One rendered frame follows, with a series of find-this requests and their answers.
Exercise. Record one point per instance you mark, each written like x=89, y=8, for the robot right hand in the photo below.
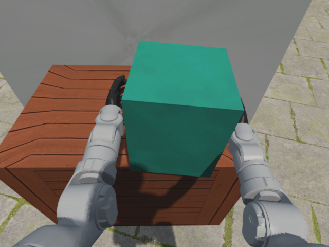
x=243, y=118

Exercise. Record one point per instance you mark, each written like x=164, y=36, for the robot right upper arm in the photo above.
x=274, y=224

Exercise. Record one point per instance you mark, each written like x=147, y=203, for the robot left hand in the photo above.
x=115, y=91

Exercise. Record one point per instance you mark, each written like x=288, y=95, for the robot left upper arm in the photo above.
x=84, y=212

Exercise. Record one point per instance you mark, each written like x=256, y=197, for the pedestal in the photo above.
x=40, y=153

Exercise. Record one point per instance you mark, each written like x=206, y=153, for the robot right forearm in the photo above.
x=253, y=170

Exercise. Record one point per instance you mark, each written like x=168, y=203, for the robot left forearm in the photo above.
x=101, y=152

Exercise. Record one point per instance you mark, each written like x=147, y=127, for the carton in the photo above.
x=180, y=107

